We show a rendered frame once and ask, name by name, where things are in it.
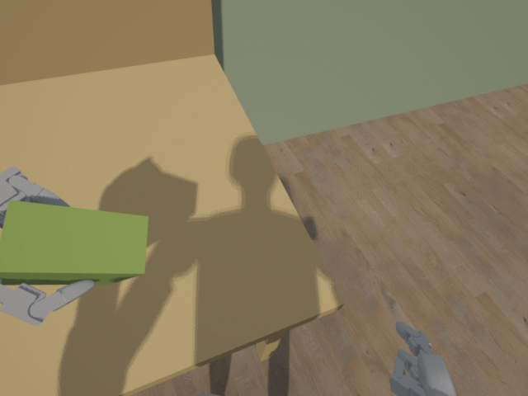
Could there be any robot right hand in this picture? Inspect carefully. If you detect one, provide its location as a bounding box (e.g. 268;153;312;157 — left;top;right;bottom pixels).
389;322;456;396

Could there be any table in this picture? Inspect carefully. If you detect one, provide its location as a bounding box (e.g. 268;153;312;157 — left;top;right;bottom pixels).
0;0;345;396

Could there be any robot left hand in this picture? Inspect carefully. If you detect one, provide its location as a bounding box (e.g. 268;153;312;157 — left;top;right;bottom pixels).
0;167;96;326

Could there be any sponge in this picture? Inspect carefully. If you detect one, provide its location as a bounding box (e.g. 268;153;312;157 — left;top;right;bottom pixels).
0;200;149;285

